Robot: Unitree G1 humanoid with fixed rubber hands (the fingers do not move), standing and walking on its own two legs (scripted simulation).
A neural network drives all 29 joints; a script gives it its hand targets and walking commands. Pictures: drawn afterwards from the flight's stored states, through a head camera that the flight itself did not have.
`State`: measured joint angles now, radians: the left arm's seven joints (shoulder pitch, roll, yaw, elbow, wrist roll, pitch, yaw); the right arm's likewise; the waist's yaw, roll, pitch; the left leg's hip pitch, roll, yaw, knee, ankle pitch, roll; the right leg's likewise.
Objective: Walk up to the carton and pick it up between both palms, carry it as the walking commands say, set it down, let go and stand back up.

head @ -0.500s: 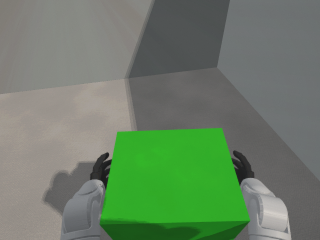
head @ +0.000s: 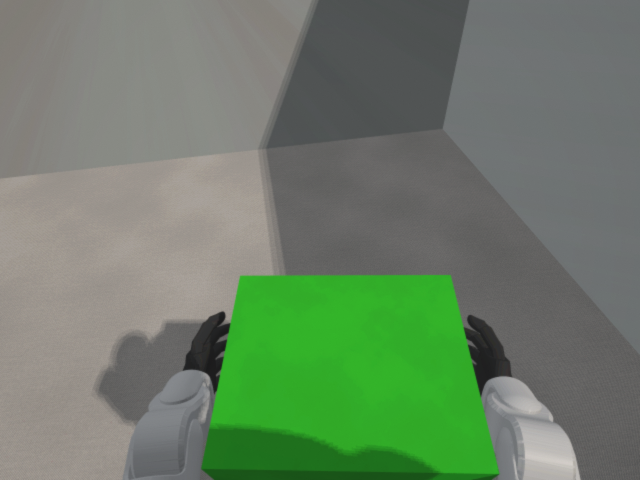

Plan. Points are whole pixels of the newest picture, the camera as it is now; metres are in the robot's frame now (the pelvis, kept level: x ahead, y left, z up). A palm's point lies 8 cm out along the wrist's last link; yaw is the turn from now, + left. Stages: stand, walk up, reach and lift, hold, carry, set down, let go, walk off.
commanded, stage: hold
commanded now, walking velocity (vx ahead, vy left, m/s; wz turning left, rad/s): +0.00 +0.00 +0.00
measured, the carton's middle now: (344, 407) +0.25 -0.01 -0.03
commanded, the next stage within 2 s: set down in 0.34 s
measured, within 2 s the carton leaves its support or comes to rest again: neither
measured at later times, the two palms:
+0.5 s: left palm (207, 348) +0.30 +0.16 +0.04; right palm (483, 360) +0.27 -0.18 +0.04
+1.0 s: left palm (219, 370) +0.31 +0.16 -0.03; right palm (468, 374) +0.28 -0.18 -0.02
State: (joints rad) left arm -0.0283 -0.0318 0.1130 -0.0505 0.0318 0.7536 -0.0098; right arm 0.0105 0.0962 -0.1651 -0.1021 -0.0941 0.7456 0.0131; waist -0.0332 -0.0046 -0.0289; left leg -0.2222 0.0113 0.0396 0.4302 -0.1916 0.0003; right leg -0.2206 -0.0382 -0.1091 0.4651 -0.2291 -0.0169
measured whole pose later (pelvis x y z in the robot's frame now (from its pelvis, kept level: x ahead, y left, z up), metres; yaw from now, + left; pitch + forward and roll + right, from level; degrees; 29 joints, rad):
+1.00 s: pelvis +0.01 +0.01 +0.00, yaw +0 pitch +3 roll +0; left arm -0.25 -0.08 0.25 0.46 0.15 0.42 -0.06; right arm -0.21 0.11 -0.38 0.35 -0.22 0.43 0.13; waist -0.03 -0.01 0.03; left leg -0.32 0.01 0.03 0.51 -0.24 0.02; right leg -0.30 -0.03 -0.09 0.49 -0.25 -0.01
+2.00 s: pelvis -0.06 +0.01 -0.13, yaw -4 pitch +36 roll -1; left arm -0.67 -0.05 0.42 0.50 0.15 0.30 -0.05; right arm -0.69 0.05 -0.51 0.48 -0.22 0.30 0.16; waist -0.03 0.02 -0.10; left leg -1.45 0.02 0.02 1.19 -0.38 0.01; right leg -1.45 -0.01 -0.05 1.17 -0.36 -0.02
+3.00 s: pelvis -0.08 +0.01 -0.28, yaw -4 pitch +49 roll +1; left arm -0.97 0.02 0.45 0.59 0.15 0.29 -0.01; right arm -0.98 -0.07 -0.50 0.58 -0.20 0.31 0.12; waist -0.03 0.02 -0.12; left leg -2.07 0.00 0.02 1.71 -0.49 0.01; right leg -2.09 0.00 -0.02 1.71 -0.47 -0.03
